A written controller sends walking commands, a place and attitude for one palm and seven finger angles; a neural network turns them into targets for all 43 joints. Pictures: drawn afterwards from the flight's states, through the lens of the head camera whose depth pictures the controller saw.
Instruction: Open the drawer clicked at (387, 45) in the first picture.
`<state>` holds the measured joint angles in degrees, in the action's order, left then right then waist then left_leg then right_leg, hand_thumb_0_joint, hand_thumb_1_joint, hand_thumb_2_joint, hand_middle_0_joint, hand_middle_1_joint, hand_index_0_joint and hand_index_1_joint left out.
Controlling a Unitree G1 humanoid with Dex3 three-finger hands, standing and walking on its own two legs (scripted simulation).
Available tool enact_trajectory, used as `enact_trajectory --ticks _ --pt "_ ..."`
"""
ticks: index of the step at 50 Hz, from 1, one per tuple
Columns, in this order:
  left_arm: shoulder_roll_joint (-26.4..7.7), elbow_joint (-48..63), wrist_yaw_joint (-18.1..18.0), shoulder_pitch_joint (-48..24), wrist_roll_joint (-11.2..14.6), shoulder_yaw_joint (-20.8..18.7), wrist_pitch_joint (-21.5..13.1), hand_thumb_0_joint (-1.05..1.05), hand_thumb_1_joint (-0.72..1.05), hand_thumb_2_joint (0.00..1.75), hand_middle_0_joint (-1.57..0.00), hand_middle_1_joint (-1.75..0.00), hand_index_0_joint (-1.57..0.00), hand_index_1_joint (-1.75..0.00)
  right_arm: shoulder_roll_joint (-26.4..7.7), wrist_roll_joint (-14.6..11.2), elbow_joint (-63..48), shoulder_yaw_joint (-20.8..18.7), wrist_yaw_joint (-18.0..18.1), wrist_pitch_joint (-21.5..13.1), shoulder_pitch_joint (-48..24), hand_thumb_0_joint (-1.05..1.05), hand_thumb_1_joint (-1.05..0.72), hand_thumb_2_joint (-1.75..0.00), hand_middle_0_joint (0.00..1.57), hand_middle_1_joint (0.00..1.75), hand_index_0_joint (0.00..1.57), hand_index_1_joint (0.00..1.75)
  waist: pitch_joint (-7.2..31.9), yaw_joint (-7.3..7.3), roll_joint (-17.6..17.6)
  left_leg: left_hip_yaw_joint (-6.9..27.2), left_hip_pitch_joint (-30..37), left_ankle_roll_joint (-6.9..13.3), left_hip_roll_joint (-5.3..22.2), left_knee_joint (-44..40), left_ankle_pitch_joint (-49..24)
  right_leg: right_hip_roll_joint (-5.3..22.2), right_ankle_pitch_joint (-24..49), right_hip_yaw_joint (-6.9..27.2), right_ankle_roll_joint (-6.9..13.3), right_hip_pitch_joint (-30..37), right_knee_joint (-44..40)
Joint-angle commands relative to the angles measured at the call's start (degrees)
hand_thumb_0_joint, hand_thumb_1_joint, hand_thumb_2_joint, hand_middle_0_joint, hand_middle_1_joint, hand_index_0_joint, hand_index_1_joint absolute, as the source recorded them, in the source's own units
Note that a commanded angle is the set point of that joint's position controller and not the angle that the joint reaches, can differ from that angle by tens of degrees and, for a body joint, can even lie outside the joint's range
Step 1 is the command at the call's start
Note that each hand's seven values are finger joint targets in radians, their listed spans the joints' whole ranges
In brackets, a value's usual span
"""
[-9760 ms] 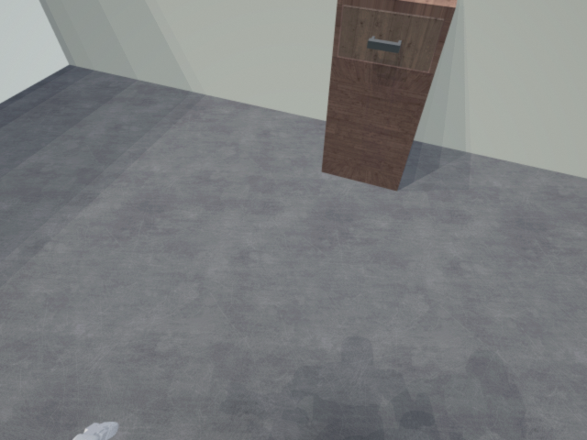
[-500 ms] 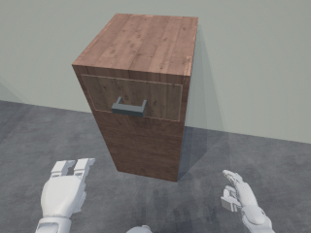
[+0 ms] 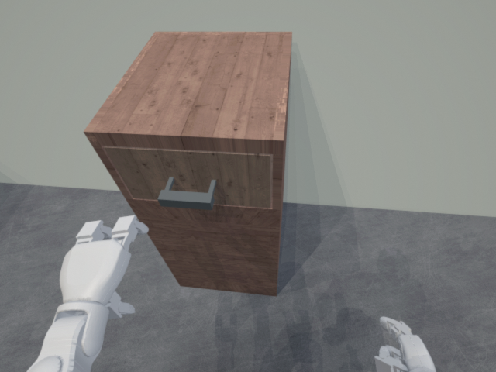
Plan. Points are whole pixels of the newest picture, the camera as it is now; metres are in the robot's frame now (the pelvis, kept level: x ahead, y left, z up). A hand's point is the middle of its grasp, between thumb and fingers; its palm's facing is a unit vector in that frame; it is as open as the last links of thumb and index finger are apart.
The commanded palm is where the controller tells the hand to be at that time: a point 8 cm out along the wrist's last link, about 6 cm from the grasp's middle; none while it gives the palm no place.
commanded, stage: raise the hand with hooked fingers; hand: left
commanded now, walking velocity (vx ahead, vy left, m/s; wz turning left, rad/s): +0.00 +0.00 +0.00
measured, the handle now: (189, 191) +0.47 +0.19 -0.04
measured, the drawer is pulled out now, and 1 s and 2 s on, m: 0.00 0.00 0.00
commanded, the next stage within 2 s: move the hooked fingers above the handle in 0.78 s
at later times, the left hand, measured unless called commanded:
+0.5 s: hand (99, 228) +0.29 +0.26 +0.09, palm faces +0.02 -0.10 -0.99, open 13.9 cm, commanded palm +0.26 +0.26 +0.15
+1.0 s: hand (91, 245) +0.27 +0.27 +0.08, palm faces +0.02 -0.11 -0.99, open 13.9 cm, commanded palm +0.26 +0.26 +0.14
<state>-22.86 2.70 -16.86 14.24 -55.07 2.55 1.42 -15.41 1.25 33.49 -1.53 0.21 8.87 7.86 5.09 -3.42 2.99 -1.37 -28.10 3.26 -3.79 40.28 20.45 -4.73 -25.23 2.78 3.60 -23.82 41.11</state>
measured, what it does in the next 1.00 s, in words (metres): stands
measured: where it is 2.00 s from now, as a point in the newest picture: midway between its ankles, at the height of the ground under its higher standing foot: outside the picture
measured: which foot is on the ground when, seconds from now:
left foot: down 0.00-1.00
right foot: down 0.00-1.00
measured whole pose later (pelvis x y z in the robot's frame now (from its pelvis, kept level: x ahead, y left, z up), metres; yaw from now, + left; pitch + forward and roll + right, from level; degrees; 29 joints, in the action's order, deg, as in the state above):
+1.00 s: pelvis -0.04 +0.03 +0.01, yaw +2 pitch +3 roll -1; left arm -27.7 -7.1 -5.4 -5.8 -52.5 4.6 -1.1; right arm -13.8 -1.6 34.0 0.0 1.0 10.3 8.6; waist 1.9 -3.7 3.9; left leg 0.0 -22.4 5.1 -5.2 33.0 13.9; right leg -3.1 -19.0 1.6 1.5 -17.4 33.0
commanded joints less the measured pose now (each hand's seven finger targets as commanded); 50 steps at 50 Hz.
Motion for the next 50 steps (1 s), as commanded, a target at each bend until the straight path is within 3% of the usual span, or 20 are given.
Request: enact_trajectory --ticks 1,3,8,12,13,19,22,23,31,32,33,35,37,38,40,44,45,46,47,50 --pt "-12.61 12.3 0.07 -11.32 -0.43 -7.08 -0.82 0.0 -0.43 0.33 -0.29 -1.15 -0.29 -1.15 -4.54 -0.1 -9.41 -1.26 0.36 -2.78 -7.67 0.0 -0.9 -0.9 0.2 0.3 0.2 0.3 13.66 -0.41 -2.49 3.19 12.61 -0.29 0.89 -3.7 -25.86 3.35 33.88 4.5 -1.28 6.24 -6.19" --pt "-12.7 12.78 0.61 -13.36 -0.32 -6.95 -0.76 0.0 -0.48 0.31 -0.3 -1.18 -0.3 -1.18 -4.42 -0.23 -9.55 -1.3 0.4 -2.5 -7.52 0.0 -0.9 -0.9 0.2 0.3 0.2 0.3 13.01 -0.51 0.58 3.39 14.13 -0.39 1.27 -4.37 -27.25 3.33 32.79 3.72 -0.81 6.53 -6.56" --pt "-12.77 8.02 2.99 -19.18 0.79 -6.42 1.46 0.0 -0.5 0.3 -0.3 -1.2 -0.3 -1.2 -4.49 -1.25 -9.14 -1.19 0.29 -1.38 -6.96 0.0 -0.9 -0.9 0.2 0.3 0.2 0.3 11.59 0.16 -1.66 3.43 15.39 -0.72 1.85 -6.31 -27.13 2.86 29.84 1.83 -1.0 6.49 -8.36" --pt "-14.88 5.47 6.83 -25.12 1.69 -6.29 2.81 0.0 -0.5 0.3 -0.3 -1.2 -0.3 -1.2 -4.88 -1.69 -9.23 -0.64 0.68 -0.44 -7.15 0.0 -0.9 -0.9 0.2 0.3 0.2 0.3 12.1 0.39 -3.38 3.04 16.01 -0.7 1.4 -7.83 -26.17 3.02 29.69 1.54 -1.4 8.67 -9.84" --pt "-13.61 5.64 7.95 -26.61 1.95 -4.68 2.73 0.0 -0.5 0.3 -0.3 -1.2 -0.3 -1.2 -4.85 -1.81 -9.41 -0.66 0.8 -0.36 -6.89 0.0 -0.9 -0.9 0.2 0.3 0.2 0.3 11.17 0.89 -3.22 3.17 16.22 -0.43 1.6 -7.89 -25.75 3.0 28.97 1.08 -1.42 8.16 -10.17" --pt "-17.99 5.55 11.43 -35.7 2.24 -6.79 -0.53 0.0 -0.5 0.3 -0.3 -1.2 -0.3 -1.2 -4.74 -1.72 -8.82 -0.31 1.39 -0.03 -6.63 0.0 -0.9 -0.9 0.2 0.3 0.2 0.3 12.08 0.69 -0.49 3.9 19.25 -0.44 1.79 -9.15 -25.32 2.88 25.03 0.13 -1.18 7.63 -11.86" --pt "-17.98 2.38 12.2 -29.51 3.26 -8.49 -1.59 0.0 -0.5 0.3 -0.3 -1.2 -0.3 -1.2 -5.06 -1.74 -9.07 -0.51 0.95 0.05 -5.78 0.0 -0.9 -0.9 0.2 0.3 0.2 0.3 11.32 -0.56 -2.04 3.95 17.78 -0.75 1.8 -9.94 -25.65 2.76 25.05 0.01 -0.97 8.95 -12.2" --pt "-16.5 3.1 12.43 -28.88 3.64 -7.29 -1.91 0.0 -0.5 0.3 -0.3 -1.2 -0.3 -1.2 -4.94 -1.87 -9.22 -0.51 0.65 0.11 -5.75 0.0 -0.9 -0.9 0.2 0.3 0.2 0.3 10.87 -0.36 -1.35 3.97 17.7 -0.77 2.0 -9.96 -26.1 2.85 25.03 -0.35 -0.97 8.63 -12.05" --pt "-18.23 7.57 9.76 -31.84 3.03 -9.02 -4.92 0.0 -0.5 0.3 -0.3 -1.2 -0.3 -1.2 -5.27 -1.67 -8.97 -1.39 0.29 -0.3 -5.24 0.0 -0.9 -0.9 0.2 0.3 0.2 0.3 12.85 -0.37 0.13 4.72 19.68 -1.17 2.62 -10.27 -24.35 2.52 19.84 -0.78 -0.89 5.64 -12.11" --pt "-19.26 7.16 9.13 -31.92 2.88 -9.94 -5.01 0.0 -0.5 0.3 -0.3 -1.2 -0.3 -1.2 -5.4 -1.58 -8.91 -1.39 0.4 -0.36 -5.16 0.0 -0.9 -0.9 0.2 0.3 0.2 0.3 12.53 -0.52 0.13 4.86 19.23 -1.23 2.54 -10.37 -23.75 2.42 19.24 -0.69 -0.76 5.7 -12.2" --pt "-17.49 6.46 8.71 -31.57 3.23 -8.65 -4.88 0.0 -0.5 0.3 -0.3 -1.2 -0.3 -1.2 -5.15 -1.76 -8.8 -1.48 0.45 -0.5 -4.96 0.0 -0.9 -0.9 0.2 0.3 0.2 0.3 11.7 -0.14 -0.13 4.6 19.02 -1.05 2.58 -10.32 -22.49 2.54 18.71 -0.82 -0.84 5.26 -12.29" --pt "-17.43 5.89 8.12 -31.76 3.43 -8.56 -4.8 0.0 -0.5 0.3 -0.3 -1.2 -0.3 -1.2 -5.24 -1.97 -8.46 -1.64 0.63 -0.71 -4.81 0.0 -0.9 -0.9 0.2 0.3 0.2 0.3 11.53 0.04 -0.78 4.5 18.58 -0.92 2.58 -10.57 -20.71 2.42 17.65 -0.82 -0.9 4.98 -12.45" --pt "-18.75 5.27 7.61 -33.09 2.92 -9.35 -4.44 0.0 -0.5 0.3 -0.3 -1.2 -0.3 -1.2 -5.46 -2.04 -8.18 -1.55 0.62 -0.59 -5.12 0.0 -0.9 -0.9 0.2 0.3 0.2 0.3 11.86 -0.12 -0.67 4.9 18.28 -1.29 2.56 -11.08 -19.49 2.34 15.89 -0.85 -0.81 4.73 -12.44" --pt "-17.1 5.64 7.64 -33.09 3.03 -7.64 -4.36 0.0 -0.5 0.3 -0.3 -1.2 -0.3 -1.2 -5.21 -2.17 -8.24 -1.54 0.62 -0.77 -5.08 0.0 -0.9 -0.9 0.2 0.3 0.2 0.3 11.38 0.26 -0.22 5.04 18.56 -1.19 2.64 -11.03 -18.92 2.41 15.38 -1.07 -0.77 4.34 -12.43" --pt "-17.32 5.83 7.62 -32.72 3.01 -7.53 -4.1 0.0 -0.5 0.3 -0.3 -1.2 -0.3 -1.2 -5.22 -2.14 -8.22 -1.65 0.67 -0.9 -5.17 0.0 -0.9 -0.9 0.2 0.3 0.2 0.3 11.79 0.1 1.14 5.05 19.21 -1.23 2.7 -11.19 -19.3 2.38 15.36 -1.16 -0.71 4.52 -12.54" --pt "-16.79 4.04 8.66 -32.56 2.88 -6.66 -3.15 0.0 -0.5 0.3 -0.3 -1.2 -0.3 -1.2 -5.21 -2.4 -8.13 -1.19 0.62 -0.72 -5.56 0.0 -0.9 -0.9 0.2 0.3 0.2 0.3 9.57 0.27 -0.29 5.42 18.55 -1.31 2.91 -12.32 -16.6 2.27 13.27 -1.38 -0.76 3.66 -13.27" --pt "-14.88 3.88 8.93 -33.57 3.19 -4.65 -3.06 0.0 -0.5 0.3 -0.3 -1.2 -0.3 -1.2 -5.12 -2.4 -8.22 -1.29 0.73 -0.82 -5.19 0.0 -0.9 -0.9 0.2 0.3 0.2 0.3 8.99 0.92 -0.65 5.3 18.52 -1.23 2.99 -12.18 -16.11 2.3 12.99 -1.7 -0.83 3.26 -13.2" --pt "-15.44 1.84 9.19 -34.51 2.91 -5.08 -2.94 0.0 -0.5 0.3 -0.3 -1.2 -0.3 -1.2 -5.22 -2.42 -7.9 -1.1 0.93 -0.83 -5.0 0.0 -0.9 -0.9 0.2 0.3 0.2 0.3 8.71 0.95 -2.28 5.24 17.95 -1.06 2.88 -12.26 -14.99 2.25 12.56 -1.64 -0.96 2.75 -13.42" --pt "-16.4 0.6 9.28 -36.48 2.62 -5.5 -3.02 0.0 -0.5 0.3 -0.3 -1.2 -0.3 -1.2 -5.55 -2.39 -7.65 -0.96 1.06 -0.69 -4.81 0.0 -0.9 -0.9 0.2 0.3 0.2 0.3 7.93 1.13 -2.23 5.2 16.93 -1.24 2.8 -12.6 -13.72 2.16 11.45 -1.57 -0.8 2.55 -13.47" --pt "-12.75 -0.07 9.12 -42.46 1.8 -1.35 -3.86 0.0 -0.5 0.3 -0.3 -1.2 -0.3 -1.2 -5.02 -2.48 -7.6 -1.24 1.3 -1.14 -4.07 0.0 -0.9 -0.9 0.2 0.3 0.2 0.3 8.36 2.08 -1.13 5.69 18.16 -1.12 2.96 -12.14 -11.17 2.13 9.82 -1.96 -0.78 -0.07 -12.84"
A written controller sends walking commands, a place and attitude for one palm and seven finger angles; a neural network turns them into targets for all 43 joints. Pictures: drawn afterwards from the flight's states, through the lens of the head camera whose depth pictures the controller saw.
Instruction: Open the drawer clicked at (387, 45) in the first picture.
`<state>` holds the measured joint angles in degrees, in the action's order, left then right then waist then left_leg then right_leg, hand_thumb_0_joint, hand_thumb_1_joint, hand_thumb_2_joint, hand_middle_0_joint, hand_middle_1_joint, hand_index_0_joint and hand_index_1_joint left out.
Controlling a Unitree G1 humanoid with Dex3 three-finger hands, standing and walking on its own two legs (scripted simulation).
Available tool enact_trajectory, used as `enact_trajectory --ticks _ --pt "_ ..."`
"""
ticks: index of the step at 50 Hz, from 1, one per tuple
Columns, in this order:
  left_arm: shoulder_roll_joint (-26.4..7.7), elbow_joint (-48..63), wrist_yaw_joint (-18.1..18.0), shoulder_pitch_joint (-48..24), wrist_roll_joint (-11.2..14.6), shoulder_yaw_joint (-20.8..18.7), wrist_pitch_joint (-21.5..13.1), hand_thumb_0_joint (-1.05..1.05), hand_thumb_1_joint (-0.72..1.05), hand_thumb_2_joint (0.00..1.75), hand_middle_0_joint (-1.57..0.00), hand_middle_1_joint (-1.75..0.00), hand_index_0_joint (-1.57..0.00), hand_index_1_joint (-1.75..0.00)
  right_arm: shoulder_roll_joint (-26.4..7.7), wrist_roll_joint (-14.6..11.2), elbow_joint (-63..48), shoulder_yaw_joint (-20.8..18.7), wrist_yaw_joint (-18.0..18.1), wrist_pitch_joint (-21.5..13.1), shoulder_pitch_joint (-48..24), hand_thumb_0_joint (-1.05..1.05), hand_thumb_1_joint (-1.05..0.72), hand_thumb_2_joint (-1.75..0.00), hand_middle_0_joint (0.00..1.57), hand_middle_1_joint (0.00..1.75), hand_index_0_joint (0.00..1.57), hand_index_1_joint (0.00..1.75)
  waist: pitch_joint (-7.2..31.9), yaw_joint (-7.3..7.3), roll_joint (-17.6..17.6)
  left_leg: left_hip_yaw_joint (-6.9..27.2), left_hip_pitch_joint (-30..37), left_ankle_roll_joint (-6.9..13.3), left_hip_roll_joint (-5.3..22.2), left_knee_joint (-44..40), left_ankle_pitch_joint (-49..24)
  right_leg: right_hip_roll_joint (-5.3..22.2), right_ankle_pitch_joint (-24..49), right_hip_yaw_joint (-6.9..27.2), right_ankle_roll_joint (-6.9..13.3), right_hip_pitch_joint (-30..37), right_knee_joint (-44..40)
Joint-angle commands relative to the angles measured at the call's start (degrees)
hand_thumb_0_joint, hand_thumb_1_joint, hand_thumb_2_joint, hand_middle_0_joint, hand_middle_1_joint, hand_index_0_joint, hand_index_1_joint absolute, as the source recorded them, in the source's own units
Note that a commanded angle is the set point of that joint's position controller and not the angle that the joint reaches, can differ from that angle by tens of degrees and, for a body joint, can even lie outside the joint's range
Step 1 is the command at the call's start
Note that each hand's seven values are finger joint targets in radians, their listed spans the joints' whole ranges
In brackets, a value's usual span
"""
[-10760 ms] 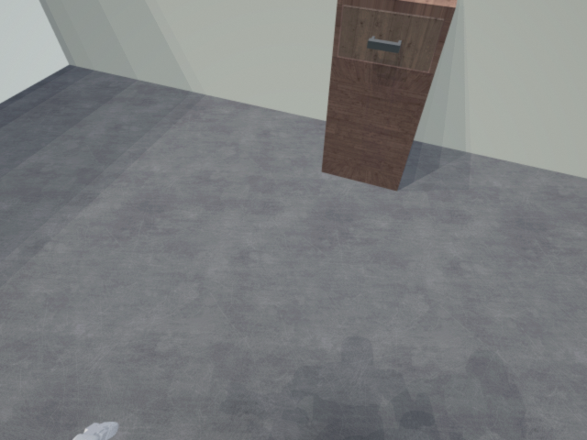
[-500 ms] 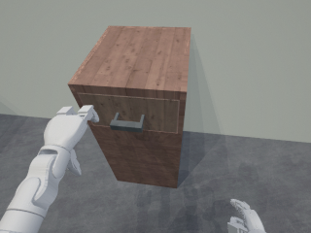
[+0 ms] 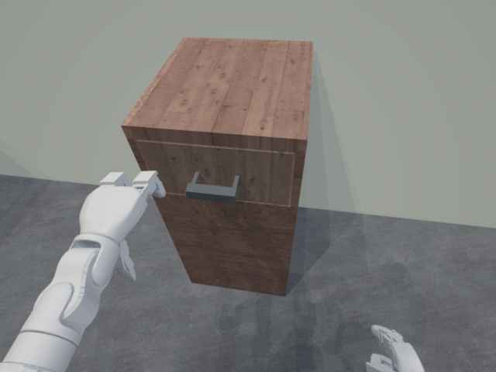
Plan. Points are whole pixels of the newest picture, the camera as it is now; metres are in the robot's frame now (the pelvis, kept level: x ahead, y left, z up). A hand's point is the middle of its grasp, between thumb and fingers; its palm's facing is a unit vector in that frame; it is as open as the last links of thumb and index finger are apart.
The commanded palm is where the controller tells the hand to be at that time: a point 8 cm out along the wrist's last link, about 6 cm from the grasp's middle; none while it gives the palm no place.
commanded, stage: move the hooked fingers above the handle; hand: left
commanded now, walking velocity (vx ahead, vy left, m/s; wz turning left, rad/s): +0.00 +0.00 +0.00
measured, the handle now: (214, 185) +0.51 +0.15 -0.05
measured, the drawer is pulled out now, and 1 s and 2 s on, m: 0.00 0.00 0.00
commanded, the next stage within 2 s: none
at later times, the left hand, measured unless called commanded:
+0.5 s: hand (171, 208) +0.37 +0.19 +0.04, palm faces -0.01 -0.10 -1.00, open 13.9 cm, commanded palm +0.36 +0.19 +0.11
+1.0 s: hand (195, 197) +0.42 +0.16 +0.02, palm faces -0.04 -0.07 -1.00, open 13.9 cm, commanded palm +0.40 +0.17 +0.08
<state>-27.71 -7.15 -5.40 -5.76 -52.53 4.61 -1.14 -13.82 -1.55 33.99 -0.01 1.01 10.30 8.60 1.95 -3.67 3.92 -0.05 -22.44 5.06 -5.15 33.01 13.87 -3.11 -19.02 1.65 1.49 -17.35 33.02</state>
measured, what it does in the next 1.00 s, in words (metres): stands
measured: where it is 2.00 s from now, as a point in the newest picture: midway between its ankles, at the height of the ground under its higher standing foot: outside the picture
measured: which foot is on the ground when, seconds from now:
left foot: down 0.00-1.00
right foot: down 0.00-1.00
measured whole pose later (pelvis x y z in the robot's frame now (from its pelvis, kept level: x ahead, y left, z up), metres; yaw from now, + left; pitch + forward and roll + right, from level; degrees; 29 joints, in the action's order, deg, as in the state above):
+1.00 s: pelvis +0.03 -0.03 -0.01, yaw -1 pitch +11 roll +0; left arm -21.5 -33.4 -12.9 -24.4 -58.3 8.9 -0.5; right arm -14.0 -1.6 35.5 -2.3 2.0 11.7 12.7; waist 6.8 0.0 2.4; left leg -0.3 -32.1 3.0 -3.4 39.8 18.9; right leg -5.1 -23.5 1.6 3.8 -27.3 39.7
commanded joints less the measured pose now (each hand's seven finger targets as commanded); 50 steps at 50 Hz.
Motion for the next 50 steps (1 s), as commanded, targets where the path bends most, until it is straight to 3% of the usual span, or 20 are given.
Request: enact_trajectory --ticks 1,7,10,12,13,17,20,26,27,29,32,34,35,36,37,39,42,43,49,50 --pt "-8.84 9.01 -2.66 -24.12 -1.51 -3.89 -1.59 0.0 -0.5 0.3 -0.3 -1.2 -0.3 -1.2 -6.67 0.41 -7.85 -2.73 0.57 -2.76 -4.83 0.0 -0.9 -0.9 0.2 0.3 0.2 0.3 12.38 2.11 -1.32 4.59 12.76 -3.12 4.26 -4.78 -4.3 0.49 3.59 -0.71 1.41 -7.1 -4.42" --pt "-11.59 3.37 -5.24 -25.37 -2.75 -7.37 -1.27 0.0 -0.5 0.3 -0.3 -1.2 -0.3 -1.2 -6.91 0.69 -7.16 -2.97 0.66 -2.44 -3.31 0.0 -0.9 -0.9 0.2 0.3 0.2 0.3 16.65 0.74 -1.83 3.96 11.6 -3.43 3.99 -3.34 -8.61 0.12 6.1 -0.43 1.92 -5.05 -3.08" --pt "-7.89 1.72 -5.76 -26.61 -2.46 -4.18 0.04 0.0 -0.5 0.3 -0.3 -1.2 -0.3 -1.2 -6.67 0.31 -7.4 -3.09 0.41 -2.19 -3.03 0.0 -0.9 -0.9 0.2 0.3 0.2 0.3 16.12 1.54 -1.76 3.47 11.23 -3.29 4.22 -2.51 -10.08 0.19 7.36 -0.65 1.84 -6.14 -2.48" --pt "-8.53 -0.31 -5.87 -26.0 -3.14 -4.54 1.23 0.0 -0.5 0.3 -0.3 -1.2 -0.3 -1.2 -7.1 0.38 -7.55 -3.03 0.28 -1.63 -2.82 0.0 -0.9 -0.9 0.2 0.3 0.2 0.3 16.8 1.11 -2.01 3.6 10.26 -3.54 4.0 -2.41 -11.19 0.08 7.82 -0.62 1.99 -5.52 -2.0" --pt "-6.85 0.03 -5.76 -27.05 -2.83 -2.83 1.54 0.0 -0.5 0.3 -0.3 -1.2 -0.3 -1.2 -7.07 0.15 -7.77 -3.15 0.25 -1.64 -2.34 0.0 -0.9 -0.9 0.2 0.3 0.2 0.3 16.25 1.88 -1.82 3.57 10.51 -3.25 4.21 -2.0 -10.78 0.13 7.7 -0.75 1.9 -6.4 -1.95" --pt "-8.07 0.62 -5.51 -27.84 -3.18 -3.64 1.4 0.0 -0.5 0.3 -0.3 -1.2 -0.3 -1.2 -7.48 0.47 -7.91 -3.65 0.41 -1.46 -1.47 0.0 -0.9 -0.9 0.2 0.3 0.2 0.3 19.51 1.79 -3.17 3.38 11.05 -3.0 4.09 -0.88 -13.57 0.16 10.24 -0.09 1.78 -5.09 -1.38" --pt "-5.88 0.54 -5.85 -27.73 -2.91 -2.1 0.83 0.0 -0.5 0.3 -0.3 -1.2 -0.3 -1.2 -7.15 0.39 -7.67 -3.96 0.51 -1.56 -0.7 0.0 -0.9 -0.9 0.2 0.3 0.2 0.3 18.89 2.29 -2.46 2.99 11.06 -2.67 4.08 0.18 -15.43 0.16 12.27 -0.02 1.73 -6.0 -0.87" --pt "-6.13 -1.46 -8.13 -33.13 -4.34 -2.18 0.74 0.0 -0.5 0.3 -0.3 -1.2 -0.3 -1.2 -7.29 0.35 -6.62 -4.34 0.59 -1.38 0.53 0.0 -0.9 -0.9 0.2 0.3 0.2 0.3 20.46 2.75 -1.58 2.79 10.78 -2.9 3.97 1.27 -15.68 -0.02 12.5 0.02 1.8 -7.84 0.23" --pt "-7.29 -2.59 -8.66 -33.1 -4.52 -3.36 0.96 0.0 -0.5 0.3 -0.3 -1.2 -0.3 -1.2 -7.4 0.43 -6.4 -4.44 0.6 -1.28 0.67 0.0 -0.9 -0.9 0.2 0.3 0.2 0.3 20.88 2.52 -2.02 2.83 10.2 -3.01 3.8 1.46 -16.18 -0.09 12.72 0.1 1.97 -7.13 0.62" --pt "-5.36 -4.76 -9.12 -33.08 -4.54 -1.91 1.68 0.0 -0.5 0.3 -0.3 -1.2 -0.3 -1.2 -7.26 0.2 -6.23 -4.42 0.6 -1.09 0.97 0.0 -0.9 -0.9 0.2 0.3 0.2 0.3 20.85 3.03 -2.94 2.32 9.48 -2.69 3.66 2.07 -16.24 -0.09 14.17 0.24 1.71 -7.27 0.68" --pt "-6.7 -8.39 -9.4 -34.05 -4.99 -2.85 2.99 0.0 -0.5 0.3 -0.3 -1.2 -0.3 -1.2 -7.68 0.18 -5.83 -4.28 0.83 -0.56 1.23 0.0 -0.9 -0.9 0.2 0.3 0.2 0.3 21.1 3.06 -4.21 1.64 7.14 -2.52 3.24 2.17 -15.46 -0.02 15.51 0.67 1.71 -5.71 0.83" --pt "-5.38 -10.51 -9.0 -34.97 -4.84 -1.55 3.58 0.0 -0.5 0.3 -0.3 -1.2 -0.3 -1.2 -7.55 -0.05 -5.89 -4.22 0.94 -0.51 1.74 0.0 -0.9 -0.9 0.2 0.3 0.2 0.3 20.53 3.48 -5.58 0.98 6.02 -1.99 3.04 2.59 -14.8 0.17 17.12 0.91 1.38 -5.27 0.58" --pt "-6.54 -10.63 -8.93 -35.25 -4.81 -2.55 3.45 0.0 -0.5 0.3 -0.3 -1.2 -0.3 -1.2 -7.68 0.04 -6.07 -4.36 1.12 -0.41 1.98 0.0 -0.9 -0.9 0.2 0.3 0.2 0.3 20.92 3.39 -5.45 0.96 5.81 -1.93 3.02 2.74 -15.34 0.15 17.96 1.14 1.48 -4.63 0.88" --pt "-4.99 -9.76 -8.65 -36.19 -4.87 -0.89 3.15 0.0 -0.5 0.3 -0.3 -1.2 -0.3 -1.2 -7.46 0.09 -6.23 -4.31 1.15 -0.43 1.68 0.0 -0.9 -0.9 0.2 0.3 0.2 0.3 22.52 3.5 -4.79 0.63 6.4 -1.77 2.72 3.18 -16.08 0.39 19.78 1.59 1.25 -4.15 0.81" --pt "-6.63 -9.33 -8.56 -36.37 -4.95 -2.31 2.61 0.0 -0.5 0.3 -0.3 -1.2 -0.3 -1.2 -7.57 0.23 -6.15 -4.47 1.15 -0.32 1.97 0.0 -0.9 -0.9 0.2 0.3 0.2 0.3 23.16 3.39 -3.54 0.86 6.45 -1.95 2.73 3.39 -17.38 0.35 20.59 1.83 1.52 -3.74 1.2" --pt "-5.44 -8.97 -8.34 -34.51 -4.72 -1.85 1.67 0.0 -0.5 0.3 -0.3 -1.2 -0.3 -1.2 -7.28 0.38 -6.25 -4.61 1.02 -0.36 2.24 0.0 -0.9 -0.9 0.2 0.3 0.2 0.3 23.68 3.27 -3.64 0.64 6.92 -1.81 2.66 4.08 -19.63 0.43 24.1 1.97 1.26 -3.34 1.58" --pt "-4.25 -12.77 -8.47 -35.88 -4.82 -1.28 1.46 0.0 -0.5 0.3 -0.3 -1.2 -0.3 -1.2 -7.22 0.18 -5.73 -4.61 1.0 -0.11 2.69 0.0 -0.9 -0.9 0.2 0.3 0.2 0.3 20.76 4.25 -5.78 0.39 4.39 -1.83 2.54 4.31 -17.65 0.41 23.0 1.72 1.11 -4.83 1.5" --pt "-4.35 -12.48 -8.74 -37.61 -4.96 -0.91 1.11 0.0 -0.5 0.3 -0.3 -1.2 -0.3 -1.2 -7.34 0.18 -5.72 -4.7 1.09 -0.19 3.15 0.0 -0.9 -0.9 0.2 0.3 0.2 0.3 20.49 4.52 -4.82 0.23 4.27 -1.74 2.54 4.45 -16.64 0.37 22.5 1.89 1.16 -5.32 1.55" --pt "-6.81 -16.04 -11.28 -42.05 -6.34 -3.41 0.05 0.0 -0.5 0.3 -0.3 -1.2 -0.3 -1.2 -7.1 0.52 -4.4 -5.15 1.37 -0.23 4.46 0.0 -0.9 -0.9 0.2 0.3 0.2 0.3 24.87 4.46 -4.57 0.02 3.5 -1.7 2.17 6.22 -17.1 0.52 24.79 2.46 1.02 -5.2 3.06" --pt "-4.82 -16.33 -11.56 -41.63 -6.11 -1.75 0.17 0.0 -0.5 0.3 -0.3 -1.2 -0.3 -1.2 -7.07 0.6 -4.56 -5.21 1.4 -0.25 4.69 0.0 -0.9 -0.9 0.2 0.3 0.2 0.3 24.99 4.75 -3.64 -0.14 3.4 -1.7 2.03 6.49 -17.37 0.56 25.44 2.35 1.03 -5.07 3.16"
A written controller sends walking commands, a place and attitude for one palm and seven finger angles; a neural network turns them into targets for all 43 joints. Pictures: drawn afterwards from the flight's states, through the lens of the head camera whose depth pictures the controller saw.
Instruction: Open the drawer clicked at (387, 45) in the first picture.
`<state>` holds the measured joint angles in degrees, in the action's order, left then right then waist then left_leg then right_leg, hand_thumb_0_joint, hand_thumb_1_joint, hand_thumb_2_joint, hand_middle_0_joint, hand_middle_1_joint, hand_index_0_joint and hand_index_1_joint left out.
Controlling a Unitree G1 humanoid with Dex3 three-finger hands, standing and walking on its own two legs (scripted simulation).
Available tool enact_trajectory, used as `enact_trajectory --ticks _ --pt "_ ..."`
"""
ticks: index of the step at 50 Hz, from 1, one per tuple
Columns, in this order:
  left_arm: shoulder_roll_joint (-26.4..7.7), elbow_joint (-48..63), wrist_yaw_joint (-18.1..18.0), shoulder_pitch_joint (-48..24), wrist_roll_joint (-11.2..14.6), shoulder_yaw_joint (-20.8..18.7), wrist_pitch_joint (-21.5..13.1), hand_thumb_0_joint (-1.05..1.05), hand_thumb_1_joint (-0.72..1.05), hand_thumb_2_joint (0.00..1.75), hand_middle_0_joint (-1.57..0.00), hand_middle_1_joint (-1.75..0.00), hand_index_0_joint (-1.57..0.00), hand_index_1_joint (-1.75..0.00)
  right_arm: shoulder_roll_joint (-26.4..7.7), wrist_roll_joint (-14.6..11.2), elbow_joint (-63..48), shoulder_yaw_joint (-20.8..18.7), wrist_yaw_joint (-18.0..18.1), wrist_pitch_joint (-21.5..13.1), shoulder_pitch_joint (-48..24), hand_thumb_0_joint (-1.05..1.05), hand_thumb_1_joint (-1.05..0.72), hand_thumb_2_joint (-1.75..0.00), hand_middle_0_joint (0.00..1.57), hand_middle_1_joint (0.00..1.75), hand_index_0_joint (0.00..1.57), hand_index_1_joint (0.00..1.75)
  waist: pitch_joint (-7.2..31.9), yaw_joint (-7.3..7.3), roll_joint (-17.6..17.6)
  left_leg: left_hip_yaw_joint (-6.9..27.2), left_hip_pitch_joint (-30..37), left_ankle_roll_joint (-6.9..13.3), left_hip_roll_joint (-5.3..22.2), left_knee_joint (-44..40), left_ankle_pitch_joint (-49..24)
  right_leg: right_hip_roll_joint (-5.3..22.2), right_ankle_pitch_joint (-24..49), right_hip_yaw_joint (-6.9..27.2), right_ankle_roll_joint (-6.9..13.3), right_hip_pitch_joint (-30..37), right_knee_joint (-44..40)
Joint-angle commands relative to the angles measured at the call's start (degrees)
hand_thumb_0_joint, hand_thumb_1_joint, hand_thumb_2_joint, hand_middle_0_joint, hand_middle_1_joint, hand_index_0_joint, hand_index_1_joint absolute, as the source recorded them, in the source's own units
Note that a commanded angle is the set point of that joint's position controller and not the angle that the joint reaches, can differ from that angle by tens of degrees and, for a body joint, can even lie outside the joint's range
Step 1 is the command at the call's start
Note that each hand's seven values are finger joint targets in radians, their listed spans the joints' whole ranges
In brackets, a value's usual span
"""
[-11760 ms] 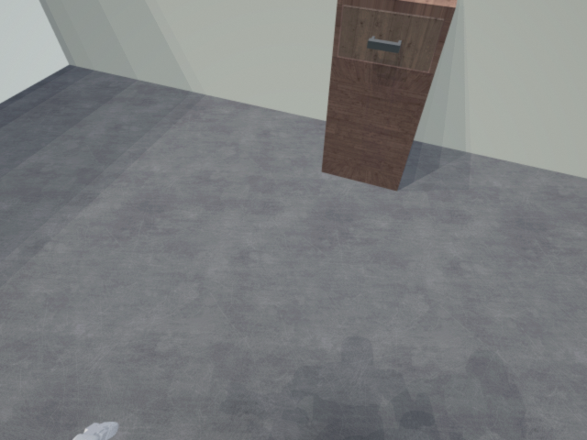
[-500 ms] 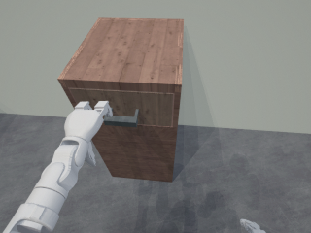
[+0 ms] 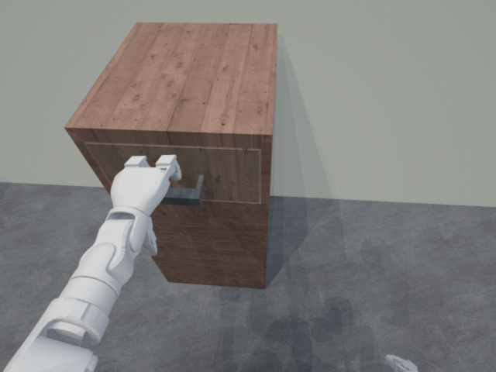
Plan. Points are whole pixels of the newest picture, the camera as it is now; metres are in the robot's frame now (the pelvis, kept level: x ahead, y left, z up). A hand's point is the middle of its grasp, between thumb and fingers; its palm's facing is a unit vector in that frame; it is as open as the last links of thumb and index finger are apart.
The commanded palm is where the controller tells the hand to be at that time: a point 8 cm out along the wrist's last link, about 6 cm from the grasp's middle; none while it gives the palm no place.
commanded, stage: move the hooked fingers above the handle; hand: left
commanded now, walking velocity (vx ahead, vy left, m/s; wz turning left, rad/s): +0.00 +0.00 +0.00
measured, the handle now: (176, 187) +0.48 +0.19 -0.04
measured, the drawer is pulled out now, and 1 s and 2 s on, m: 0.00 0.00 0.00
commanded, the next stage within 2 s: none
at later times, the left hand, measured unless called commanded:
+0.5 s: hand (172, 192) +0.43 +0.17 +0.01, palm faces -0.02 -0.05 -1.00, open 13.9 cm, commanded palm +0.41 +0.18 +0.08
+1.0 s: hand (156, 197) +0.41 +0.20 +0.02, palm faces -0.02 -0.06 -1.00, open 13.9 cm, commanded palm +0.39 +0.19 +0.08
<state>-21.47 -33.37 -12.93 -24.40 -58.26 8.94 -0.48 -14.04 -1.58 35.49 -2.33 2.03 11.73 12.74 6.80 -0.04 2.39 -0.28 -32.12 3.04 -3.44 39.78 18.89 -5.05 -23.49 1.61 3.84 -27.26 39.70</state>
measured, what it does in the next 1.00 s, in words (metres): stands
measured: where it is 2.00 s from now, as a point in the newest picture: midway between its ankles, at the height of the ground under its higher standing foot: outside the picture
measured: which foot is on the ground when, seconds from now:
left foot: down 0.00-1.00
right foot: down 0.00-1.00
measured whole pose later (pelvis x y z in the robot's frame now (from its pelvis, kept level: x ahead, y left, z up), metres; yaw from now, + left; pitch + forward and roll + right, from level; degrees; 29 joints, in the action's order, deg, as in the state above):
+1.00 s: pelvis -0.01 +0.01 -0.01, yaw -1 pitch +13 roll -1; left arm -19.9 -47.0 -18.5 -32.8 -59.7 8.5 1.5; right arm -13.4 -1.6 36.8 -3.3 1.5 11.8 15.7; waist 8.7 2.2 2.7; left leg -0.6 -36.4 3.6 -3.1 42.4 19.1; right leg -5.4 -23.3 1.7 3.3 -31.3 41.5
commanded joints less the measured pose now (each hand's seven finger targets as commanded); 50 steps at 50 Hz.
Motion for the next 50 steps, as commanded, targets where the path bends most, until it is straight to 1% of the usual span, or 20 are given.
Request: enact_trajectory --ticks 1,5,8,10,13,15,19,20,23,25,27,31,33,35,37,39,40,41,47,50 --pt "-11.79 9.4 -4.35 -24.48 -0.63 -6.6 -0.61 0.0 -0.5 0.3 -0.3 -1.2 -0.3 -1.2 -6.76 0.48 -5.73 -2.84 0.31 -1.64 0.51 0.0 -0.9 -0.9 0.2 0.3 0.2 0.3 20.46 1.18 -2.1 0.1 12.76 0.23 0.36 -0.05 -22.22 2.53 30.1 2.61 -1.39 4.26 -3.38" --pt "-9.51 5.49 -4.92 -25.84 -0.58 -4.76 0.27 0.0 -0.5 0.3 -0.3 -1.2 -0.3 -1.2 -6.94 0.57 -5.26 -3.19 0.09 -1.46 1.74 0.0 -0.9 -0.9 0.2 0.3 0.2 0.3 19.85 2.14 -3.06 -0.05 11.76 0.34 0.37 0.53 -22.07 2.46 30.94 2.37 -1.53 3.69 -3.15" --pt "-10.38 4.5 -4.88 -26.85 -0.73 -5.49 0.14 0.0 -0.5 0.3 -0.3 -1.2 -0.3 -1.2 -7.14 0.73 -5.12 -3.27 0.04 -1.35 2.41 0.0 -0.9 -0.9 0.2 0.3 0.2 0.3 21.93 1.97 -3.55 -0.1 11.16 0.42 0.25 0.91 -23.03 2.64 33.44 2.74 -1.75 4.99 -2.59" --pt "-7.87 3.26 -4.89 -27.36 -0.89 -3.48 0.09 0.0 -0.5 0.3 -0.3 -1.2 -0.3 -1.2 -6.91 0.69 -5.0 -3.32 -0.17 -1.22 2.67 0.0 -0.9 -0.9 0.2 0.3 0.2 0.3 20.13 2.49 -2.72 0.02 11.02 0.32 0.34 0.92 -22.91 2.43 31.93 2.13 -1.51 3.18 -2.57" --pt "-9.11 2.54 -5.65 -29.05 -1.35 -4.97 -0.36 0.0 -0.5 0.3 -0.3 -1.2 -0.3 -1.2 -7.0 0.91 -4.67 -3.64 -0.28 -1.14 3.74 0.0 -0.9 -0.9 0.2 0.3 0.2 0.3 22.45 2.21 -2.52 0.08 11.4 0.37 0.48 1.59 -24.37 2.25 32.09 2.08 -1.43 2.93 -1.8" --pt "-8.05 1.51 -6.53 -30.27 -1.63 -4.32 -0.39 0.0 -0.5 0.3 -0.3 -1.2 -0.3 -1.2 -6.85 1.05 -4.21 -3.75 -0.47 -1.13 4.19 0.0 -0.9 -0.9 0.2 0.3 0.2 0.3 21.93 2.77 -1.82 0.13 11.36 0.25 0.69 1.98 -24.15 2.11 30.93 1.78 -1.35 1.32 -1.58" --pt "-9.31 -3.65 -8.53 -34.04 -2.58 -5.13 1.03 0.0 -0.5 0.3 -0.3 -1.2 -0.3 -1.2 -7.1 0.97 -3.34 -3.59 -0.47 -1.14 4.99 0.0 -0.9 -0.9 0.2 0.3 0.2 0.3 20.72 3.84 -3.55 0.03 8.06 0.34 0.65 2.38 -20.16 1.98 28.0 1.9 -1.58 -0.74 -1.57" --pt "-10.05 -3.13 -8.99 -33.75 -2.5 -6.16 1.26 0.0 -0.5 0.3 -0.3 -1.2 -0.3 -1.2 -7.19 1.11 -3.77 -3.7 -0.39 -1.13 5.58 0.0 -0.9 -0.9 0.2 0.3 0.2 0.3 22.27 2.93 -2.95 -0.11 8.37 0.32 0.58 2.23 -20.34 1.89 27.39 1.67 -1.33 0.5 -1.39" --pt "-11.39 -3.87 -9.42 -34.83 -2.76 -6.92 2.03 0.0 -0.5 0.3 -0.3 -1.2 -0.3 -1.2 -7.22 1.08 -3.93 -3.69 -0.18 -0.99 5.87 0.0 -0.9 -0.9 0.2 0.3 0.2 0.3 24.79 2.82 -2.23 -0.28 9.01 0.45 0.62 2.29 -21.2 1.84 28.3 1.76 -1.39 1.85 -1.17" --pt "-11.06 -5.03 -9.14 -34.14 -2.54 -6.53 2.54 0.0 -0.5 0.3 -0.3 -1.2 -0.3 -1.2 -7.26 0.96 -4.02 -3.55 -0.13 -0.91 6.04 0.0 -0.9 -0.9 0.2 0.3 0.2 0.3 23.47 2.95 -2.06 -0.44 8.87 0.48 0.66 1.91 -20.83 1.73 28.06 1.69 -1.41 1.89 -1.85" --pt "-9.95 -4.3 -8.21 -34.43 -2.04 -5.62 2.34 0.0 -0.5 0.3 -0.3 -1.2 -0.3 -1.2 -7.11 0.86 -4.26 -3.58 -0.18 -0.96 5.66 0.0 -0.9 -0.9 0.2 0.3 0.2 0.3 24.53 3.13 -2.27 -0.3 9.42 0.52 0.64 1.66 -22.31 1.78 29.69 1.85 -1.49 2.92 -2.05" --pt "-6.27 -3.71 -6.59 -31.77 -1.4 -2.86 1.56 0.0 -0.5 0.3 -0.3 -1.2 -0.3 -1.2 -7.07 0.62 -4.32 -3.73 -0.4 -0.95 5.97 0.0 -0.9 -0.9 0.2 0.3 0.2 0.3 21.92 3.54 -2.8 -0.01 11.18 0.54 1.09 0.94 -22.07 1.49 27.33 1.16 -1.46 0.89 -2.99" --pt "-8.46 -3.84 -6.43 -31.62 -1.46 -4.57 0.73 0.0 -0.5 0.3 -0.3 -1.2 -0.3 -1.2 -7.41 0.67 -4.09 -3.8 -0.15 -0.88 6.26 0.0 -0.9 -0.9 0.2 0.3 0.2 0.3 20.66 3.41 -3.47 0.03 10.81 0.61 1.23 0.63 -21.26 1.56 26.25 1.36 -1.31 0.96 -3.2" --pt "-7.71 -2.19 -6.81 -31.75 -1.46 -4.09 -0.02 0.0 -0.5 0.3 -0.3 -1.2 -0.3 -1.2 -7.17 0.76 -4.22 -3.76 -0.21 -1.03 5.99 0.0 -0.9 -0.9 0.2 0.3 0.2 0.3 20.52 3.22 -2.66 -0.07 10.95 0.66 1.12 0.56 -21.16 1.6 26.22 1.15 -1.16 0.94 -3.23" --pt "-10.81 -1.44 -7.58 -31.57 -1.87 -6.69 -0.63 0.0 -0.5 0.3 -0.3 -1.2 -0.3 -1.2 -7.18 0.77 -4.31 -3.6 -0.14 -0.96 5.52 0.0 -0.9 -0.9 0.2 0.3 0.2 0.3 22.14 2.31 -2.82 0.04 10.25 0.56 0.94 0.65 -21.58 1.68 26.56 1.54 -1.1 2.03 -2.71" --pt "-9.51 -1.67 -8.62 -32.53 -2.59 -5.5 -0.39 0.0 -0.5 0.3 -0.3 -1.2 -0.3 -1.2 -6.94 0.7 -4.09 -3.64 -0.27 -1.04 5.16 0.0 -0.9 -0.9 0.2 0.3 0.2 0.3 20.48 2.95 -1.13 0.13 10.83 0.4 1.15 0.59 -20.5 1.51 24.06 1.1 -1.05 -0.63 -2.72" --pt "-9.5 -2.39 -9.08 -31.35 -2.31 -5.89 0.03 0.0 -0.5 0.3 -0.3 -1.2 -0.3 -1.2 -7.04 0.76 -4.23 -3.67 -0.32 -1.13 5.46 0.0 -0.9 -0.9 0.2 0.3 0.2 0.3 19.8 2.55 -1.96 0.03 10.4 0.45 1.12 0.52 -19.75 1.36 23.16 0.9 -0.93 -0.38 -2.91" --pt "-11.95 -2.11 -9.56 -31.9 -2.65 -7.61 0.34 0.0 -0.5 0.3 -0.3 -1.2 -0.3 -1.2 -7.21 0.63 -4.17 -3.59 -0.22 -1.1 4.82 0.0 -0.9 -0.9 0.2 0.3 0.2 0.3 20.7 2.43 -2.2 -0.03 10.12 0.47 1.15 0.41 -19.28 1.49 23.08 1.35 -1.06 0.09 -2.98" --pt "-7.54 -1.42 -8.19 -32.95 -1.52 -3.79 1.44 0.0 -0.5 0.3 -0.3 -1.2 -0.3 -1.2 -6.98 0.47 -4.51 -3.82 -0.24 -1.37 4.36 0.0 -0.9 -0.9 0.2 0.3 0.2 0.3 22.19 3.62 -2.11 0.32 13.14 0.51 1.28 0.58 -21.5 1.41 24.23 0.91 -1.19 -0.04 -3.28" --pt "-3.92 -0.76 -6.75 -32.92 -0.98 -0.47 0.93 0.0 -0.5 0.3 -0.3 -1.2 -0.3 -1.2 -6.97 0.49 -4.45 -3.83 -0.3 -1.42 4.51 0.0 -0.9 -0.9 0.2 0.3 0.2 0.3 19.75 4.34 -1.32 0.99 14.65 0.35 1.64 0.44 -20.72 1.25 21.51 0.22 -1.04 -2.75 -3.61"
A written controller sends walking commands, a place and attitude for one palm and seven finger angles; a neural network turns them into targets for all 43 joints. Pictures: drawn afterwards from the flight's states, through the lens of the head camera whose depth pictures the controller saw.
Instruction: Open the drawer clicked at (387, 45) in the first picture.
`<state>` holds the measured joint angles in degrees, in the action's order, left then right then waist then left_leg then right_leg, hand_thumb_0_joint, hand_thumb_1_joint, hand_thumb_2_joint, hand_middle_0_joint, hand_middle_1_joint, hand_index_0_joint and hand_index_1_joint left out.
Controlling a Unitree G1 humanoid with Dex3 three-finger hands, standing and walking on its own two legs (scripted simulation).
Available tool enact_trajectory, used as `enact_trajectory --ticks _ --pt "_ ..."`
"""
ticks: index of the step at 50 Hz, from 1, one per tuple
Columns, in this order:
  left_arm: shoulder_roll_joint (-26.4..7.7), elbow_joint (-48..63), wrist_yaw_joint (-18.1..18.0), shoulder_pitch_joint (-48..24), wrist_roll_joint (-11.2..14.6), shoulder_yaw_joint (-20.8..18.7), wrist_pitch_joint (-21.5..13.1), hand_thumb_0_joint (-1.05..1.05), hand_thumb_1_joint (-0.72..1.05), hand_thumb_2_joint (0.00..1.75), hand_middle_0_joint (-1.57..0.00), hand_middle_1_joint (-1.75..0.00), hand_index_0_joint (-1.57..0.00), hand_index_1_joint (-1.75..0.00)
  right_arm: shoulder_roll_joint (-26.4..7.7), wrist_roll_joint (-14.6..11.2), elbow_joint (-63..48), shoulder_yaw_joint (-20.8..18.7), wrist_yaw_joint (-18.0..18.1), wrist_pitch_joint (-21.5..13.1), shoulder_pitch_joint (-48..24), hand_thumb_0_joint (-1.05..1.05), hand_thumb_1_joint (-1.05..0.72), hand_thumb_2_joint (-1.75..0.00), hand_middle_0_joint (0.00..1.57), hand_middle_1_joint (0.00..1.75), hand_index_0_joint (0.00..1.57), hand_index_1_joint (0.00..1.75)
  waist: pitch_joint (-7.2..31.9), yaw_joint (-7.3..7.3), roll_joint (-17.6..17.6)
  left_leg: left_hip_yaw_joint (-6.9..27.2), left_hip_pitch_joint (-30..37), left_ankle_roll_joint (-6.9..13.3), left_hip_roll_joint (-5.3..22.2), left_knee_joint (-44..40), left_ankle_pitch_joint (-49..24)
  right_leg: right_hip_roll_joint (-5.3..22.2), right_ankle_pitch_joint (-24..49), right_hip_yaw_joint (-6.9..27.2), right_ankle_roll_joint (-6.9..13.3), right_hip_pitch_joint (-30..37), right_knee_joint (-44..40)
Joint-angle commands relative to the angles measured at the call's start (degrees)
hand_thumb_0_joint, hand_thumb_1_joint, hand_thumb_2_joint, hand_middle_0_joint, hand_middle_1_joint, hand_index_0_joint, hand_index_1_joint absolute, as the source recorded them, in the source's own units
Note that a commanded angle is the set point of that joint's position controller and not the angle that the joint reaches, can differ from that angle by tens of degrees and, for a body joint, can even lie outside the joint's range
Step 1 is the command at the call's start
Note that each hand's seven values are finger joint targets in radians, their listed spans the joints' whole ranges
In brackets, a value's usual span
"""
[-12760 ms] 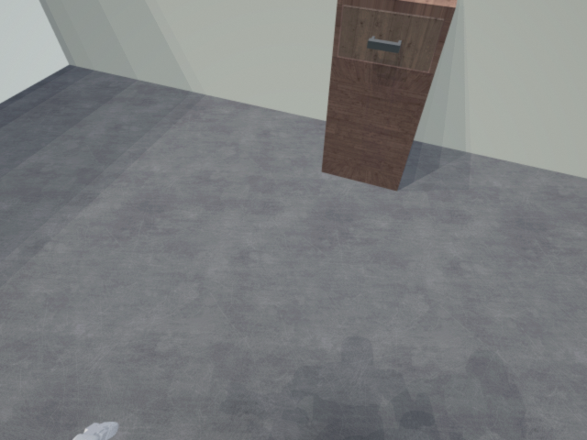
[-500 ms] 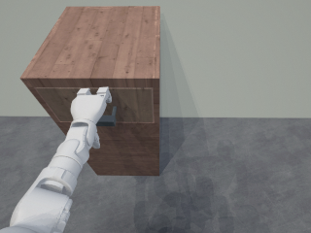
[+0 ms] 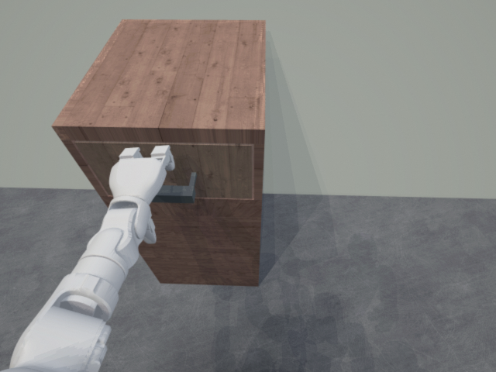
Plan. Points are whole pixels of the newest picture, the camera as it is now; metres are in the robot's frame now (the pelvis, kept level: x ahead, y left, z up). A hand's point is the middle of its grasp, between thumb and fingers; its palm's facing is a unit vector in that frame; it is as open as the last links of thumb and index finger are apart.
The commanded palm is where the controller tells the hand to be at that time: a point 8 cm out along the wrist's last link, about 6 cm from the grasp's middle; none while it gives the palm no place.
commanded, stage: move the hooked fingers above the handle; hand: left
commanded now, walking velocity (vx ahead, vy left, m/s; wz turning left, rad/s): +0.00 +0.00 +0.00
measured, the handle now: (169, 185) +0.49 +0.18 -0.04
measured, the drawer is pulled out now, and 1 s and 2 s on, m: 0.00 0.00 0.00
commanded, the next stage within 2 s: none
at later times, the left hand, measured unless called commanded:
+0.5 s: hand (162, 192) +0.43 +0.17 +0.02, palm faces -0.06 -0.07 -1.00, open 13.9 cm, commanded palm +0.41 +0.17 +0.09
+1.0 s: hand (168, 191) +0.43 +0.16 +0.02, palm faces -0.01 -0.07 -1.00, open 13.9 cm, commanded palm +0.41 +0.18 +0.09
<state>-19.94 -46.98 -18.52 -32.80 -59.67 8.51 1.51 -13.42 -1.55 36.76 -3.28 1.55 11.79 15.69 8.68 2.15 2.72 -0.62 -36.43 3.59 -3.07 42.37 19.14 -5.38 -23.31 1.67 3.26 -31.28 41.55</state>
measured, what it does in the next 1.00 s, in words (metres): stands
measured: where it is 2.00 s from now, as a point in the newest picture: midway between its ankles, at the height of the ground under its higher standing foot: outside the picture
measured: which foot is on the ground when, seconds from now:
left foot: down 0.00-1.00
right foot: down 0.00-1.00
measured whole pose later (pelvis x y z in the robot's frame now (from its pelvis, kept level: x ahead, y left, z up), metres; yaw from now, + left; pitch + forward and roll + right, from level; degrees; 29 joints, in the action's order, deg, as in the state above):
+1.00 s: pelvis +0.00 +0.00 +0.00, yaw +0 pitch +14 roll -1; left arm -17.4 -47.7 -19.1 -34.9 -61.0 9.8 0.4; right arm -13.3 -1.3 36.9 -2.8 1.8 11.8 15.9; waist 8.7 2.7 2.6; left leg -0.8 -37.4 3.7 -3.1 43.2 19.6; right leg -5.4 -23.8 1.7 3.2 -32.3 42.4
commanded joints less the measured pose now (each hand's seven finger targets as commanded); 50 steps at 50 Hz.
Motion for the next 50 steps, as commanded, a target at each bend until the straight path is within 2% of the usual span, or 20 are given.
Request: enact_trajectory --ticks 1,5,7,8,12,14,16,19,22,24,25,28,32,34,37,39,41,44,47,50 --pt "-4.98 13.34 -0.91 -26.03 0.26 0.6 -1.48 0.0 -0.5 0.3 -0.3 -1.2 -0.3 -1.2 -7.46 0.4 -5.42 -2.85 0.11 -1.58 1.41 0.0 -0.9 -0.9 0.2 0.3 0.2 0.3 17.84 2.54 -1.69 1.69 19.59 -0.24 1.43 -2.08 -21.0 1.54 20.64 0.03 -0.5 -0.04 -5.4" --pt "-4.52 13.17 -1.74 -27.76 -0.09 0.35 -2.26 0.0 -0.5 0.3 -0.3 -1.2 -0.3 -1.2 -7.38 0.73 -5.25 -2.87 -0.05 -1.58 1.54 0.0 -0.9 -0.9 0.2 0.3 0.2 0.3 16.67 2.25 -0.61 2.33 19.85 -0.57 1.65 -1.81 -19.65 1.45 17.2 -0.81 -0.12 -2.77 -4.71" --pt "-8.01 12.07 -3.11 -29.66 -0.93 -2.66 -2.04 0.0 -0.5 0.3 -0.3 -1.2 -0.3 -1.2 -7.56 0.91 -4.95 -2.69 -0.01 -1.52 1.38 0.0 -0.9 -0.9 0.2 0.3 0.2 0.3 18.11 1.79 -1.83 2.47 18.48 -0.62 1.57 -1.5 -19.29 1.45 16.87 -0.74 -0.08 -2.54 -3.88" --pt "-10.38 11.45 -3.99 -28.08 -1.41 -4.93 -1.58 0.0 -0.5 0.3 -0.3 -1.2 -0.3 -1.2 -7.76 1.03 -5.18 -2.7 0.03 -1.45 1.58 0.0 -0.9 -0.9 0.2 0.3 0.2 0.3 19.38 0.57 -0.92 2.11 18.26 -0.65 1.47 -1.48 -19.24 1.35 17.11 -0.61 0.05 -1.59 -3.46" --pt "-13.27 7.55 -5.63 -26.98 -2.18 -7.49 1.77 0.0 -0.5 0.3 -0.3 -1.2 -0.3 -1.2 -7.72 1.01 -5.88 -2.04 0.11 -0.91 0.86 0.0 -0.9 -0.9 0.2 0.3 0.2 0.3 20.1 -0.55 -2.57 1.63 14.68 -0.76 1.08 -1.75 -18.68 1.28 17.68 -0.62 0.06 1.1 -3.02" --pt "-8.54 5.73 -4.93 -28.53 -2.01 -2.87 3.61 0.0 -0.5 0.3 -0.3 -1.2 -0.3 -1.2 -7.62 0.62 -5.9 -1.96 0.14 -0.8 0.96 0.0 -0.9 -0.9 0.2 0.3 0.2 0.3 17.91 1.25 -2.67 1.26 14.55 -0.58 1.28 -2.06 -17.11 1.29 16.87 -0.75 -0.26 -0.47 -3.99" --pt "-8.82 5.82 -3.54 -29.57 -1.15 -2.67 4.19 0.0 -0.5 0.3 -0.3 -1.2 -0.3 -1.2 -8.05 0.48 -5.88 -2.13 0.45 -0.9 1.78 0.0 -0.9 -0.9 0.2 0.3 0.2 0.3 18.98 1.83 -4.21 1.12 15.36 -0.24 1.46 -2.23 -17.04 1.47 17.63 -0.3 -0.56 0.84 -4.73" --pt "-4.24 8.43 -0.52 -31.15 0.48 1.38 2.16 0.0 -0.5 0.3 -0.3 -1.2 -0.3 -1.2 -7.83 0.52 -5.95 -2.38 0.72 -1.43 2.59 0.0 -0.9 -0.9 0.2 0.3 0.2 0.3 19.38 3.15 -2.81 1.58 18.48 -0.15 1.75 -2.14 -18.72 1.55 18.42 -0.39 -0.64 -0.26 -5.13" --pt "-3.94 9.98 0.5 -30.04 0.58 1.03 -1.17 0.0 -0.5 0.3 -0.3 -1.2 -0.3 -1.2 -7.41 0.75 -5.58 -2.64 0.85 -1.83 3.18 0.0 -0.9 -0.9 0.2 0.3 0.2 0.3 19.16 3.14 -3.32 2.35 19.5 -0.16 1.97 -1.57 -20.25 1.42 18.03 -0.58 -0.49 -1.39 -4.94" --pt "-6.89 10.31 -0.6 -30.41 -0.42 -1.35 -2.67 0.0 -0.5 0.3 -0.3 -1.2 -0.3 -1.2 -7.62 0.88 -4.93 -2.64 0.76 -1.89 3.76 0.0 -0.9 -0.9 0.2 0.3 0.2 0.3 18.86 2.32 -1.82 2.6 18.61 -0.46 1.99 -1.36 -20.02 1.32 17.37 -0.62 -0.23 -2.55 -4.07" --pt "-5.98 10.32 -1.44 -29.77 -0.53 -1.05 -2.82 0.0 -0.5 0.3 -0.3 -1.2 -0.3 -1.2 -7.48 0.98 -4.96 -2.72 0.58 -1.99 3.87 0.0 -0.9 -0.9 0.2 0.3 0.2 0.3 18.91 1.96 -0.35 2.43 18.62 -0.52 1.84 -1.07 -20.03 1.23 16.97 -0.77 -0.06 -3.1 -3.89" --pt "-12.19 8.84 -4.77 -29.53 -2.11 -6.51 -1.65 0.0 -0.5 0.3 -0.3 -1.2 -0.3 -1.2 -7.96 1.19 -4.64 -2.67 0.29 -1.73 3.96 0.0 -0.9 -0.9 0.2 0.3 0.2 0.3 20.02 0.53 -0.1 2.13 16.47 -0.76 1.78 -0.83 -20.12 1.04 17.11 -0.8 0.17 -2.41 -2.66" --pt "-11.8 6.16 -6.45 -29.26 -2.32 -6.23 2.66 0.0 -0.5 0.3 -0.3 -1.2 -0.3 -1.2 -8.11 1.08 -4.94 -2.51 0.01 -1.13 3.47 0.0 -0.9 -0.9 0.2 0.3 0.2 0.3 22.29 0.46 -1.66 1.52 15.25 -0.81 1.64 -1.04 -21.0 0.85 19.15 -0.75 0.0 0.31 -2.55" --pt "-8.58 6.56 -5.22 -29.92 -1.35 -3.2 4.05 0.0 -0.5 0.3 -0.3 -1.2 -0.3 -1.2 -8.22 0.7 -5.13 -2.66 -0.1 -1.09 3.57 0.0 -0.9 -0.9 0.2 0.3 0.2 0.3 22.02 1.54 -1.48 1.08 16.67 -0.57 1.79 -1.35 -21.31 0.99 20.41 -0.55 -0.35 0.68 -3.56" --pt "-6.12 9.15 -1.99 -28.42 0.35 -1.01 3.41 0.0 -0.5 0.3 -0.3 -1.2 -0.3 -1.2 -8.17 0.59 -5.51 -2.93 0.22 -1.12 3.49 0.0 -0.9 -0.9 0.2 0.3 0.2 0.3 23.66 2.18 -3.29 1.31 19.02 -0.21 1.83 -1.54 -24.41 1.23 24.14 -0.06 -0.65 3.34 -4.42" --pt "-4.73 10.49 -0.26 -26.12 0.64 0.32 1.9 0.0 -0.5 0.3 -0.3 -1.2 -0.3 -1.2 -8.01 0.48 -5.62 -2.84 0.53 -1.16 3.08 0.0 -0.9 -0.9 0.2 0.3 0.2 0.3 21.27 2.34 -3.67 1.37 19.56 -0.08 1.89 -1.76 -24.38 1.3 24.01 0.05 -0.78 2.52 -5.07" --pt "-4.99 10.96 0.31 -26.03 0.4 0.31 0.26 0.0 -0.5 0.3 -0.3 -1.2 -0.3 -1.2 -7.8 0.47 -5.26 -2.72 0.69 -1.28 2.95 0.0 -0.9 -0.9 0.2 0.3 0.2 0.3 18.16 2.43 -3.4 1.36 18.35 0.0 1.76 -2.16 -22.15 1.44 22.32 0.04 -0.73 1.52 -5.61" --pt "-6.96 12.13 -0.8 -26.54 -0.56 -1.54 -1.73 0.0 -0.5 0.3 -0.3 -1.2 -0.3 -1.2 -7.52 0.56 -5.15 -2.58 0.54 -1.26 2.78 0.0 -0.9 -0.9 0.2 0.3 0.2 0.3 18.02 1.56 -1.01 1.74 18.81 -0.35 1.71 -1.97 -22.26 1.39 20.92 -0.24 -0.24 0.01 -4.78" --pt "-11.65 10.44 -3.62 -28.11 -1.6 -5.58 -1.16 0.0 -0.5 0.3 -0.3 -1.2 -0.3 -1.2 -7.68 0.77 -5.07 -2.24 0.62 -1.28 2.31 0.0 -0.9 -0.9 0.2 0.3 0.2 0.3 17.73 0.71 -1.54 1.54 15.41 -0.41 1.32 -2.06 -19.5 1.4 18.95 -0.11 0.0 0.47 -4.14" --pt "-11.38 9.29 -5.32 -28.08 -2.1 -5.32 1.2 0.0 -0.5 0.3 -0.3 -1.2 -0.3 -1.2 -7.64 0.83 -5.35 -2.28 0.53 -1.25 1.98 0.0 -0.9 -0.9 0.2 0.3 0.2 0.3 19.67 0.76 -1.24 0.77 15.22 -0.37 1.13 -1.43 -19.65 1.42 20.47 0.09 -0.13 1.57 -3.75"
